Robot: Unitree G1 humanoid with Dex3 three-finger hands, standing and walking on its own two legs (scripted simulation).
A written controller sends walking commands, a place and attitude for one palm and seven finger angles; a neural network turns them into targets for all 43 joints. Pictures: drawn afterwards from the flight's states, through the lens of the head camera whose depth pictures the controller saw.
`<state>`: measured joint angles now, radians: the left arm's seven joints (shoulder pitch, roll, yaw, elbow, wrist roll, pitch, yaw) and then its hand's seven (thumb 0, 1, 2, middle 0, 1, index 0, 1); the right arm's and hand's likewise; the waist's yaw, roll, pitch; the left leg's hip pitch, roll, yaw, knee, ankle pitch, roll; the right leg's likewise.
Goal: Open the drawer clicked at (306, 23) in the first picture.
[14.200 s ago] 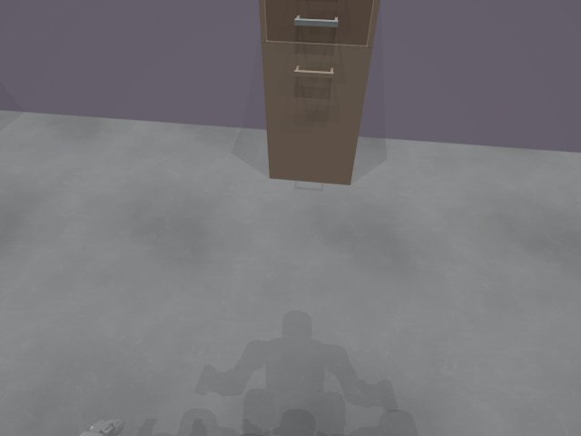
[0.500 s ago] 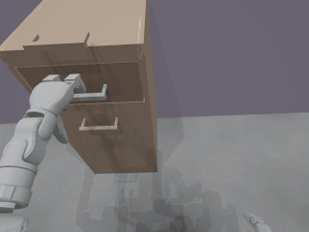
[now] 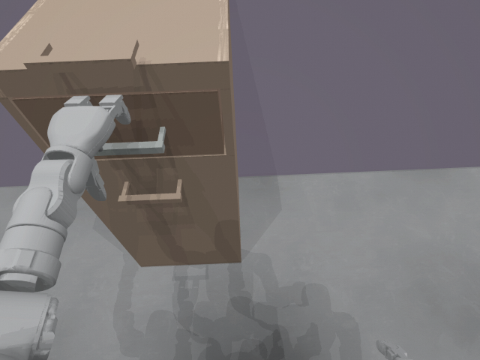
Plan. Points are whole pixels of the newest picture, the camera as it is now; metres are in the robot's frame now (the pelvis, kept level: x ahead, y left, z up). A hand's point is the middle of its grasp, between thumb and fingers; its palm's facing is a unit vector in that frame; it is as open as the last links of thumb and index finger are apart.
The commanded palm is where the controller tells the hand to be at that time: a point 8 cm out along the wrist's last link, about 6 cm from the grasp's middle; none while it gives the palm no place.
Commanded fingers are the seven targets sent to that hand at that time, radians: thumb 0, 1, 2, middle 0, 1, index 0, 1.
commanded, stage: move the hooked fingers above the handle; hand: left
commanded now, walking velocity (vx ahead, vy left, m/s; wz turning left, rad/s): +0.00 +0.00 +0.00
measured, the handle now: (127, 141) +0.50 +0.28 +0.04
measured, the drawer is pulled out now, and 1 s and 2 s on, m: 0.00 0.00 0.00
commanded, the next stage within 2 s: none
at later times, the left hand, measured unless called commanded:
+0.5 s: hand (96, 137) +0.45 +0.29 +0.10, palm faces +0.04 +0.00 -1.00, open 13.8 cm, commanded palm +0.42 +0.30 +0.15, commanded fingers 0.00 -0.50 0.30 -0.30 -1.20 -0.30 -1.20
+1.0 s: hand (82, 140) +0.43 +0.31 +0.11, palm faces -0.01 +0.04 -1.00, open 13.8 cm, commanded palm +0.42 +0.29 +0.15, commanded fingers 0.00 -0.50 0.30 -0.30 -1.20 -0.30 -1.20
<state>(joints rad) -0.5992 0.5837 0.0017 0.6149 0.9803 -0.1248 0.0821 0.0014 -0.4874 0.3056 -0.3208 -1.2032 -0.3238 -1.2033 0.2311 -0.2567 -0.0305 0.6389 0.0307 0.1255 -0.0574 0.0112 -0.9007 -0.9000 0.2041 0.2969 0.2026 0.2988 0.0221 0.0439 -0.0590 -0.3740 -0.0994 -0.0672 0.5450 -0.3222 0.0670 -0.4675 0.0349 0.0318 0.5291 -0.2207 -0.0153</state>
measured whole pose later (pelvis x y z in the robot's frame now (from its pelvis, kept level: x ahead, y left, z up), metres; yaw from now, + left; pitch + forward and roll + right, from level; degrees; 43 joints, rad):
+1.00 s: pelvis +0.00 -0.01 +0.00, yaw +0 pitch +11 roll -1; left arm -0.74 0.66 0.02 0.87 1.01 -0.07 0.10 0.00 -0.49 0.31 -0.32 -1.20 -0.32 -1.20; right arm 0.25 -0.27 -0.03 0.65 0.04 0.15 -0.05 0.01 -0.90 -0.90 0.20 0.30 0.20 0.30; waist -0.01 0.05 -0.08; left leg -0.44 -0.08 -0.06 0.58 -0.34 0.06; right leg -0.53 0.05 0.03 0.55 -0.22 -0.03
